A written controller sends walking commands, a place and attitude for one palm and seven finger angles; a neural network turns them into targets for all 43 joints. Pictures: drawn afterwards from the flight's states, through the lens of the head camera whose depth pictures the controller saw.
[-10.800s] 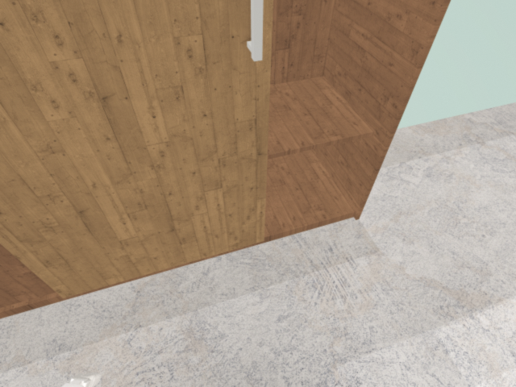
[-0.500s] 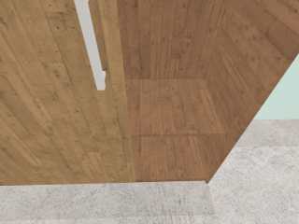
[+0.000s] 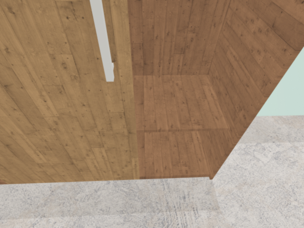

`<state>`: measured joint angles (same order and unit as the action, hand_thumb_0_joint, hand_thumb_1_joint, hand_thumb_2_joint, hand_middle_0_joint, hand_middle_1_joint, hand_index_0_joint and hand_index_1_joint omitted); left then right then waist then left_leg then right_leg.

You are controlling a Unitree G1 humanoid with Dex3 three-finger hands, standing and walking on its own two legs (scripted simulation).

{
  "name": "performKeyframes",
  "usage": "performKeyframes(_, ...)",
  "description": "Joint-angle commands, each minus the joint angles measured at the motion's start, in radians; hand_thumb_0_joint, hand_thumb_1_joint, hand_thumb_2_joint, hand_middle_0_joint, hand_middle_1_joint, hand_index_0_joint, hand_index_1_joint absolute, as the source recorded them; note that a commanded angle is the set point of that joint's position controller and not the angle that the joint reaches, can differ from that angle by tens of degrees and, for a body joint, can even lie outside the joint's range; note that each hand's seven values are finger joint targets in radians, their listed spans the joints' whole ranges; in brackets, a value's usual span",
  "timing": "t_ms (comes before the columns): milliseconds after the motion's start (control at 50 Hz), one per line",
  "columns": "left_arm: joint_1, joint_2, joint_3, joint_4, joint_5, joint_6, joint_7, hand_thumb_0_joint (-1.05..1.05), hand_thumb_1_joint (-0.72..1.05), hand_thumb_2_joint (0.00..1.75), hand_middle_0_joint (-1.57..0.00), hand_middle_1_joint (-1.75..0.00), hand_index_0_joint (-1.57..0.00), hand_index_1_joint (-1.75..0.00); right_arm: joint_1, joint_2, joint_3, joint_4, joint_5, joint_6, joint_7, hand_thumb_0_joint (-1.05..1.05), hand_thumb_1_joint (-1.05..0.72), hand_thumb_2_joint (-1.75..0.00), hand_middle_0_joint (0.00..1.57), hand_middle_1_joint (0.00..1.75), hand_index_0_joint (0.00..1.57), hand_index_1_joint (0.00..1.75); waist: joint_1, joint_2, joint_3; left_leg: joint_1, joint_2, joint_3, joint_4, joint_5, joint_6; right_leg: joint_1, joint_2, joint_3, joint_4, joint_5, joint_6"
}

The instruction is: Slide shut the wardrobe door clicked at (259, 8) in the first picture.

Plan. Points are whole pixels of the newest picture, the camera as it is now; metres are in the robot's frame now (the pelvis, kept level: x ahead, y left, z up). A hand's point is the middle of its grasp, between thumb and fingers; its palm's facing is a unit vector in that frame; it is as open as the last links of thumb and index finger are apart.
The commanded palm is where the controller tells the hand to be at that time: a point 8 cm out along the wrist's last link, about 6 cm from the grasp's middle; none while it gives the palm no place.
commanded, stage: look again from close up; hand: left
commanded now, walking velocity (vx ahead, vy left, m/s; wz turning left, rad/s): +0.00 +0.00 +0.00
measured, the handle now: (104, 36) +0.49 +0.15 +0.26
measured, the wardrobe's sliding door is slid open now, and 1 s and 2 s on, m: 0.48 0.48 0.48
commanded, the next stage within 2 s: raise the hand with hooked fingers in 0.60 s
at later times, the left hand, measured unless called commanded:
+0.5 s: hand out of the picture +0.00 +0.16 -0.17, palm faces +0.01 -0.98 -0.20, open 7.3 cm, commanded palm none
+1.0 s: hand (97, 186) +0.21 +0.14 +0.04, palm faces +0.10 -0.99 -0.05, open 7.9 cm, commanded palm +0.13 +0.22 +0.00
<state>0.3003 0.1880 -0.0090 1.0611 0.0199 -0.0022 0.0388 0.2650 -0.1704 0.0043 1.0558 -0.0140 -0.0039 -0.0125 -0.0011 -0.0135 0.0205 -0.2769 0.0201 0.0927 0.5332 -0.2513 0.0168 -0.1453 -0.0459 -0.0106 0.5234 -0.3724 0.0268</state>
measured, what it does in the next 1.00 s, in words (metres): stands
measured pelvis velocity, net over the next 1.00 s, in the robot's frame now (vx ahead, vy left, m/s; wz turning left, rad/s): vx -0.01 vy -0.04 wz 0.02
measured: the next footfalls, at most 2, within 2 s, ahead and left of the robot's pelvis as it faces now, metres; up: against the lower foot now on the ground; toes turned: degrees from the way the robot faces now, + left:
none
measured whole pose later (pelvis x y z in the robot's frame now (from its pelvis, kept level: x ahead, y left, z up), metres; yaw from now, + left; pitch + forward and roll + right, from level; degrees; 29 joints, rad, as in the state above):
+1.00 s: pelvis -0.01 -0.04 -0.03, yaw +1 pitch +8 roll +1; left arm 0.38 0.16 0.16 0.02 -0.22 -0.45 -0.17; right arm 0.17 -0.24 -0.07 0.71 0.01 -0.30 0.00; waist -0.03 0.00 -0.10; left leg -0.59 0.06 0.05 0.77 -0.31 -0.04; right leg -0.47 -0.02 -0.05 0.82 -0.49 -0.02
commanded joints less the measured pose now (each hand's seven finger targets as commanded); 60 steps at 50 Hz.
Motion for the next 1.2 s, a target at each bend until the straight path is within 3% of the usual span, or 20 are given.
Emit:
performKeyframes(0, 0.07, 0.097, 0.015, -0.019, -0.003, -0.017, 0.001, 0.0, 0.9, 0.9, -0.2, -0.3, -0.2, -0.3, 0.028, -0.12, -0.02, -0.031, 0.003, -0.023, -0.007, 0.0, -0.9, -0.9, 0.2, 0.3, 0.2, 0.3, 0.008, 0.015, 0.035, 0.059, 0.086, -0.114, -0.14, 0.064, 0.027, -0.103, -0.038, 0.048, -0.115, 0.105, -0.048)
performKeyframes(240, 0.087, 0.094, 0.012, 0.023, -0.005, -0.022, 0.006, 0.0, 0.9, 0.9, -0.2, -0.3, -0.2, -0.3, 0.028, -0.11, -0.014, 0.018, 0.009, -0.026, -0.012, 0.0, -0.9, -0.9, 0.2, 0.3, 0.2, 0.3, 0.007, 0.012, 0.015, 0.123, 0.09, -0.088, -0.119, 0.221, 0.021, -0.075, -0.054, 0.053, -0.126, 0.263, -0.041)
performKeyframes(420, 0.086, 0.087, 0.012, 0.031, -0.005, -0.021, 0.006, 0.0, 0.9, 0.9, -0.2, -0.3, -0.2, -0.3, 0.026, -0.099, -0.011, 0.033, 0.009, -0.021, -0.013, 0.0, -0.9, -0.9, 0.2, 0.3, 0.2, 0.3, 0.007, 0.015, 0.053, 0.112, 0.088, -0.088, -0.139, 0.185, 0.016, -0.079, -0.054, 0.052, -0.147, 0.24, -0.042)
performKeyframes(660, 0.094, 0.082, 0.014, 0.029, -0.006, -0.026, 0.008, 0.0, 0.9, 0.9, -0.2, -0.3, -0.2, -0.3, 0.029, -0.097, -0.009, 0.037, 0.009, -0.021, -0.016, 0.0, -0.9, -0.9, 0.2, 0.3, 0.2, 0.3, 0.008, 0.009, 0.018, 0.147, 0.092, -0.078, -0.12, 0.266, 0.012, -0.046, -0.061, 0.049, -0.149, 0.353, -0.044)
performKeyframes(680, 0.045, 0.176, -0.017, -0.023, -0.013, -0.056, -0.003, 0.0, 0.9, 0.9, -0.2, -0.3, -0.2, -0.3, -0.044, -0.138, -0.013, -0.056, 0.004, -0.023, -0.01, 0.0, -0.9, -0.9, 0.2, 0.3, 0.2, 0.3, -0.013, 0.048, 0.153, 0.083, 0.038, -0.103, -0.076, 0.206, 0.024, -0.124, -0.025, 0.037, -0.18, 0.357, -0.053)
performKeyframes(700, -0.6, 0.305, 0.137, -1.492, -0.211, -0.22, 0.021, 0.0, 0.88, 0.89, -0.2, -0.32, -0.2, -0.32, -0.056, -0.25, -0.035, -0.352, 0.058, -0.191, -0.055, 0.0, -0.9, -0.9, 0.2, 0.3, 0.2, 0.3, -0.077, 0.232, -0.299, 0.261, 0.001, 0.0, -0.063, 0.362, 0.028, -0.086, 0.041, -0.003, -0.136, 0.49, -0.06)
performKeyframes(720, -0.169, 0.223, 0.114, -1.324, -0.143, -0.144, 0.066, 0.0, 0.85, 0.88, -0.2, -0.33, -0.2, -0.33, -0.017, -0.201, -0.033, -0.305, 0.036, -0.272, -0.082, 0.0, -0.9, -0.9, 0.2, 0.3, 0.2, 0.3, -0.03, 0.331, -0.382, 0.416, 0.012, -0.021, -0.083, 0.524, 0.007, -0.059, 0.058, -0.021, -0.033, 0.422, -0.062)
performKeyframes(740, 0.104, 0.032, 0.064, -1.04, -0.144, -0.035, 0.085, 0.0, 0.83, 0.87, -0.21, -0.34, -0.21, -0.34, -0.047, -0.159, -0.044, -0.24, 0.05, -0.296, -0.082, 0.0, -0.9, -0.9, 0.2, 0.3, 0.2, 0.3, -0.036, 0.148, -0.195, 0.269, 0.049, -0.05, -0.077, 0.548, 0.007, -0.149, 0.056, -0.072, -0.011, 0.301, -0.038)
performKeyframes(760, 0.064, -0.03, 0.011, -1.155, -0.172, -0.049, 0.068, 0.0, 0.81, 0.86, -0.21, -0.36, -0.21, -0.36, -0.035, -0.184, -0.057, -0.268, 0.071, -0.309, -0.072, 0.0, -0.9, -0.9, 0.2, 0.3, 0.2, 0.3, -0.055, 0.054, -0.085, 0.179, 0.038, -0.08, -0.055, 0.486, 0.012, -0.19, 0.058, -0.093, -0.033, 0.322, -0.027)
performKeyframes(780, 0.115, -0.037, 0.042, -1.105, -0.155, -0.067, 0.05, 0.0, 0.78, 0.85, -0.21, -0.37, -0.21, -0.37, -0.046, -0.177, -0.075, -0.291, 0.064, -0.338, -0.068, 0.0, -0.9, -0.9, 0.2, 0.3, 0.2, 0.3, -0.072, -0.03, -0.021, 0.105, 0.018, -0.071, -0.015, 0.395, 0.022, -0.249, 0.068, -0.106, -0.03, 0.329, -0.024)
performKeyframes(800, 0.06, 0.006, 0.06, -1.213, -0.162, -0.142, 0.033, 0.0, 0.76, 0.84, -0.21, -0.39, -0.21, -0.39, -0.027, -0.192, -0.08, -0.338, 0.032, -0.363, -0.055, 0.0, -0.9, -0.9, 0.2, 0.3, 0.2, 0.3, -0.08, -0.07, -0.139, 0.09, -0.005, -0.082, 0.041, 0.343, 0.022, -0.267, 0.066, -0.107, 0.011, 0.344, -0.02)
performKeyframes(820, 0.138, 0.07, 0.143, -1.221, -0.159, -0.206, 0.012, 0.0, 0.74, 0.83, -0.21, -0.4, -0.21, -0.4, -0.022, -0.195, -0.099, -0.356, 0.015, -0.376, -0.05, 0.0, -0.9, -0.9, 0.2, 0.3, 0.2, 0.3, -0.038, -0.056, -0.261, 0.086, -0.017, -0.074, 0.085, 0.363, 0.019, -0.264, 0.07, -0.1, 0.052, 0.367, -0.02)
performKeyframes(860, 0.36, -0.024, 0.127, -1.096, -0.193, -0.315, -0.062, 0.0, 0.69, 0.81, -0.22, -0.43, -0.22, -0.43, -0.088, -0.172, -0.105, -0.408, 0.007, -0.379, -0.018, 0.0, -0.9, -0.9, 0.2, 0.3, 0.2, 0.3, 0.016, -0.135, -0.202, -0.039, -0.016, -0.079, 0.148, 0.317, -0.003, -0.314, 0.061, -0.097, 0.13, 0.403, -0.01)
performKeyframes(880, 0.418, -0.024, 0.164, -1.011, -0.213, -0.373, -0.114, 0.0, 0.67, 0.8, -0.22, -0.45, -0.22, -0.45, -0.108, -0.162, -0.108, -0.425, 0.02, -0.369, -0.002, 0.0, -0.9, -0.9, 0.2, 0.3, 0.2, 0.3, 0.042, -0.147, -0.152, -0.118, -0.019, -0.078, 0.173, 0.274, -0.01, -0.319, 0.051, -0.081, 0.159, 0.442, -0.01)
performKeyframes(920, 0.379, 0.006, 0.231, -0.986, -0.281, -0.525, -0.238, 0.0, 0.62, 0.78, -0.22, -0.48, -0.22, -0.48, -0.138, -0.172, -0.111, -0.448, 0.028, -0.352, 0.014, 0.0, -0.9, -0.9, 0.2, 0.3, 0.2, 0.3, 0.053, -0.174, -0.157, -0.249, -0.015, -0.075, 0.244, 0.17, -0.029, -0.367, 0.034, -0.048, 0.24, 0.43, -0.01)
performKeyframes(940, 0.394, 0.056, 0.282, -0.993, -0.286, -0.537, -0.271, 0.0, 0.6, 0.77, -0.22, -0.5, -0.22, -0.5, -0.144, -0.183, -0.12, -0.486, 0.031, -0.341, 0.014, 0.0, -0.9, -0.9, 0.2, 0.3, 0.2, 0.3, 0.071, -0.124, -0.211, -0.256, -0.019, -0.057, 0.257, 0.144, -0.025, -0.344, 0.029, -0.026, 0.252, 0.404, -0.014)
performKeyframes(980, 0.357, 0.149, 0.342, -1.065, -0.288, -0.452, -0.289, 0.0, 0.55, 0.75, -0.22, -0.53, -0.22, -0.53, -0.162, -0.185, -0.121, -0.546, 0.052, -0.306, 0.0, 0.0, -0.9, -0.9, 0.2, 0.3, 0.2, 0.3, 0.087, -0.033, -0.214, -0.254, -0.032, -0.034, 0.249, 0.083, -0.017, -0.313, 0.026, 0.018, 0.213, 0.293, -0.018)
performKeyframes(1040, 0.15, 0.174, 0.34, -1.283, -0.311, -0.373, -0.257, 0.0, 0.48, 0.72, -0.23, -0.57, -0.23, -0.57, -0.145, -0.174, -0.101, -0.588, 0.047, -0.288, -0.037, 0.0, -0.9, -0.9, 0.2, 0.3, 0.2, 0.3, 0.034, 0.005, -0.18, -0.215, -0.034, -0.055, 0.258, 0.013, -0.003, -0.345, 0.013, 0.075, 0.133, 0.154, 0.001)
performKeyframes(1080, -0.033, 0.197, 0.331, -1.41, -0.31, -0.409, -0.221, 0.0, 0.43, 0.7, -0.23, -0.6, -0.23, -0.6, -0.119, -0.177, -0.088, -0.576, 0.039, -0.304, -0.056, 0.0, -0.9, -0.9, 0.2, 0.3, 0.2, 0.3, -0.011, 0.004, -0.153, -0.198, -0.026, -0.083, 0.267, 0.01, 0.004, -0.403, 0.029, 0.073, 0.112, 0.103, 0.002)
performKeyframes(1180, -0.158, 0.189, 0.248, -1.425, -0.317, -0.496, -0.27, 0.0, 0.32, 0.65, -0.24, -0.68, -0.24, -0.68, -0.072, -0.195, -0.065, -0.504, 0.042, -0.378, -0.079, 0.0, -0.9, -0.9, 0.2, 0.3, 0.2, 0.3, -0.06, 0.092, -0.171, -0.096, -0.015, -0.11, 0.25, 0.051, 0.014, -0.402, 0.056, 0.041, 0.088, 0.128, -0.014)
